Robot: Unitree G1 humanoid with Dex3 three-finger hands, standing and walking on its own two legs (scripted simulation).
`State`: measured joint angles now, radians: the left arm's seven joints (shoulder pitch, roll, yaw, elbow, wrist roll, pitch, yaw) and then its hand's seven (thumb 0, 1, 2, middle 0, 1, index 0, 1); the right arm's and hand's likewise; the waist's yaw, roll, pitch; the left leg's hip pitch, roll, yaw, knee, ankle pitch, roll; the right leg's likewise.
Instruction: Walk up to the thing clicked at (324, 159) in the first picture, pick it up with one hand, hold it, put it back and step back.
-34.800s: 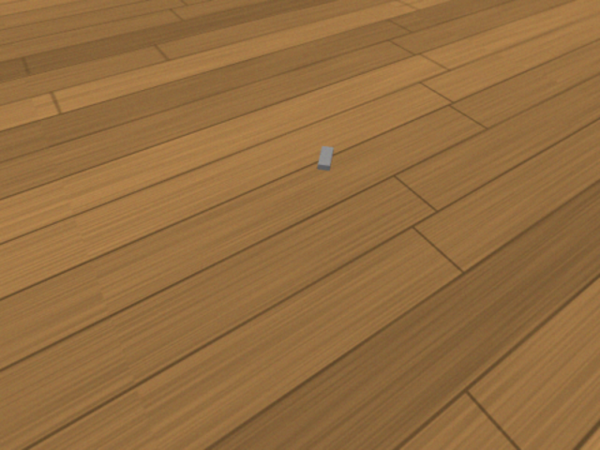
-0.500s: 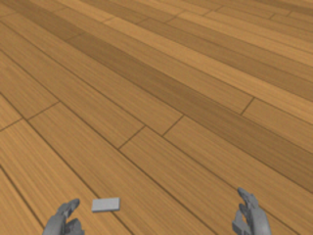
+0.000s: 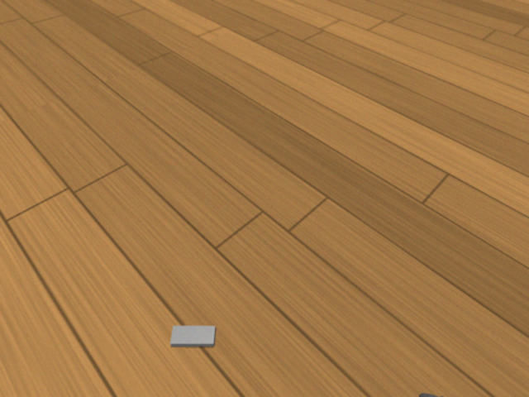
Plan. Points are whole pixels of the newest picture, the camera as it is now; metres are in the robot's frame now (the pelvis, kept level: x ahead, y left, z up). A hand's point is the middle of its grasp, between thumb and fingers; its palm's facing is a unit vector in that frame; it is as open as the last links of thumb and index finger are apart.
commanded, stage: stand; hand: left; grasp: from above
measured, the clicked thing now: (193, 336) +0.43 +0.25 -0.74
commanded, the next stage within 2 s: none
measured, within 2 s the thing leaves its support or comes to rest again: neither
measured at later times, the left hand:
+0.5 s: hand out of the picture +0.03 +0.23 -0.15, palm faces +0.04 -0.95 -0.32, open 7.4 cm
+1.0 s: hand out of the picture +0.06 +0.22 -0.14, palm faces +0.03 -0.95 -0.32, open 7.4 cm
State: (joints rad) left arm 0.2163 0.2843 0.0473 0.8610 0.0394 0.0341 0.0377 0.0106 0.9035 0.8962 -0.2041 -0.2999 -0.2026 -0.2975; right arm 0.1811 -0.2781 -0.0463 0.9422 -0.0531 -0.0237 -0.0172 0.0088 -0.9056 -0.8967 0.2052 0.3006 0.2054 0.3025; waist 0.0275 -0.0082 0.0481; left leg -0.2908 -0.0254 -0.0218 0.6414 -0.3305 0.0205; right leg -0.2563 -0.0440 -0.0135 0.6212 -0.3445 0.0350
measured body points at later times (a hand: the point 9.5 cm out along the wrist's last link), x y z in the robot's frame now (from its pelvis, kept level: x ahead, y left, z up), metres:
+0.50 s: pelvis -0.01 +0.00 +0.02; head -0.01 +0.00 +0.47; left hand +0.03 +0.28 -0.12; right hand +0.06 -0.28 -0.12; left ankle +0.01 +0.11 -0.73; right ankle -0.01 -0.14 -0.73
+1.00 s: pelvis +0.00 -0.02 +0.02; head +0.00 -0.02 +0.47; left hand +0.06 +0.27 -0.12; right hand +0.07 -0.30 -0.12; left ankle +0.01 +0.11 -0.73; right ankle -0.01 -0.14 -0.73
